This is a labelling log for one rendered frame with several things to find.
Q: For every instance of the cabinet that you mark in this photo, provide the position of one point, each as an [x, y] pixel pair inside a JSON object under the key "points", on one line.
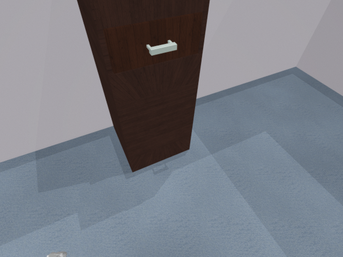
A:
{"points": [[151, 107]]}

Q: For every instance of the drawer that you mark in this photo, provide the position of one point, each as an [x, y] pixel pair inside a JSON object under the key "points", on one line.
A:
{"points": [[127, 44]]}

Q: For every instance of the handle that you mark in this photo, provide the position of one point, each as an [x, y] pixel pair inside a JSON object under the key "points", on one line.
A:
{"points": [[170, 46]]}

